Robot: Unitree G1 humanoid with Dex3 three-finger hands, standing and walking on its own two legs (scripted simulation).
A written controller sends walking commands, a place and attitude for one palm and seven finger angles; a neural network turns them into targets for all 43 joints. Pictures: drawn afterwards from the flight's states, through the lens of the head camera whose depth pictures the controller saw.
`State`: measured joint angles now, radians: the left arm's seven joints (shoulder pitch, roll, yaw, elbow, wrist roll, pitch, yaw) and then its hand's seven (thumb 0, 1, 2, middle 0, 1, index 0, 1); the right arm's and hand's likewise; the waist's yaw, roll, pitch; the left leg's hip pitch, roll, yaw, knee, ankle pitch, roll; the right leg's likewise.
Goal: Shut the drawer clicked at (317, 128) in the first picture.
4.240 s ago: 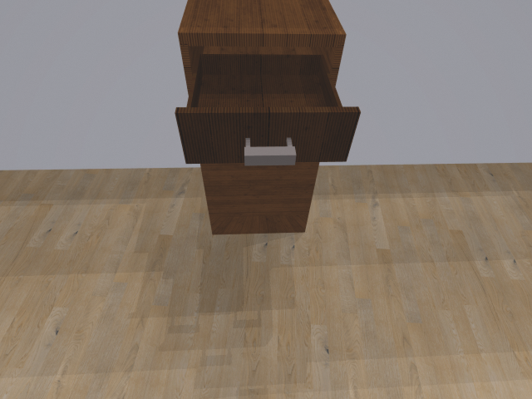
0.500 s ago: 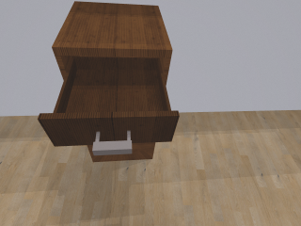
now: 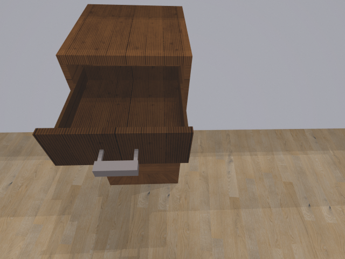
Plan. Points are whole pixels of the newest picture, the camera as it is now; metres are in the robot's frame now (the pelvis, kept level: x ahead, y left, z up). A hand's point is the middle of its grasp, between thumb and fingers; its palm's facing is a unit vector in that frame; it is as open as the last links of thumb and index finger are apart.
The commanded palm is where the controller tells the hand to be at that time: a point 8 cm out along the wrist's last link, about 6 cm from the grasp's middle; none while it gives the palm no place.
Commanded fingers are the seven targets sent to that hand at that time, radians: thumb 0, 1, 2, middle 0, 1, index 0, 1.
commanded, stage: come to a stop and stand still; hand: left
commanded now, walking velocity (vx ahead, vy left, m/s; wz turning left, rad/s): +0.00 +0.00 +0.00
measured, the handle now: (117, 160) +0.34 +0.17 +0.02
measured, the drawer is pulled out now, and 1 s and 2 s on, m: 0.29 0.29 0.29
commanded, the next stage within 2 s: look again from close up in 0.40 s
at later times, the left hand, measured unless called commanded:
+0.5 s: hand out of the picture -0.01 +0.15 -0.18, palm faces +0.07 -0.98 -0.18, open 7.4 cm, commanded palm none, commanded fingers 0.00 0.90 0.90 -0.20 -0.30 -0.20 -0.30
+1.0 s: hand out of the picture +0.05 +0.23 -0.18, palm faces +0.01 -0.97 -0.23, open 7.4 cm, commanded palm none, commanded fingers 0.00 0.90 0.90 -0.20 -0.30 -0.20 -0.30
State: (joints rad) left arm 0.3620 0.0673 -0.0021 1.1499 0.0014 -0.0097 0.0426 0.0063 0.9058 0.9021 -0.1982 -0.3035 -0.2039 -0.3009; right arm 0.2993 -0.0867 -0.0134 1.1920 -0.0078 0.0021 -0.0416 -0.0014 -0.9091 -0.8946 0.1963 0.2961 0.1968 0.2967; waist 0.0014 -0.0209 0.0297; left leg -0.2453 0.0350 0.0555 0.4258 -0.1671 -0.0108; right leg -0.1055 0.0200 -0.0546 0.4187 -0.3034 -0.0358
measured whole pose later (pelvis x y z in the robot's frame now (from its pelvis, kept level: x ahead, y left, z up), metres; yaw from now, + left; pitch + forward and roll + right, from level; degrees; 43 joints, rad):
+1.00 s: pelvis +0.02 +0.04 -0.01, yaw +0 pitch +0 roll +0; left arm 0.27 0.20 0.00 1.02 0.01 0.00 0.04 0.01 0.91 0.90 -0.20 -0.30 -0.20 -0.30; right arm 0.26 -0.17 0.02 1.05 -0.01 -0.01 -0.02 0.00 -0.92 -0.89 0.20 0.30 0.20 0.30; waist 0.00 -0.01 0.04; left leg -0.26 -0.03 0.06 0.52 -0.26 0.05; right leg -0.11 -0.04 -0.03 0.49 -0.37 0.02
